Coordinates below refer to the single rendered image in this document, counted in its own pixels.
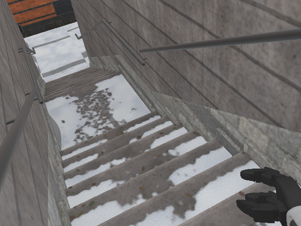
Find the robot right hand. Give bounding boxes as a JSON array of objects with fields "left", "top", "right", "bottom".
[{"left": 236, "top": 167, "right": 301, "bottom": 226}]

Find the right robot forearm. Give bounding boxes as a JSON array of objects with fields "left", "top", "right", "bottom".
[{"left": 286, "top": 205, "right": 301, "bottom": 226}]

